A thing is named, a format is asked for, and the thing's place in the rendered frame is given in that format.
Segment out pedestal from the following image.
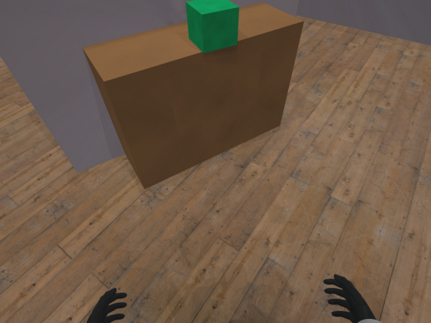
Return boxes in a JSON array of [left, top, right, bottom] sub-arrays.
[[82, 2, 304, 189]]

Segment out carton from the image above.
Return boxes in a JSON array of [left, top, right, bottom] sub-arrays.
[[186, 0, 239, 53]]

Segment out right robot hand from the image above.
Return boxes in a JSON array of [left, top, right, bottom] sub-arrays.
[[323, 274, 376, 323]]

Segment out left robot hand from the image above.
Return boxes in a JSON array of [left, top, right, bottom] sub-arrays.
[[86, 288, 127, 323]]

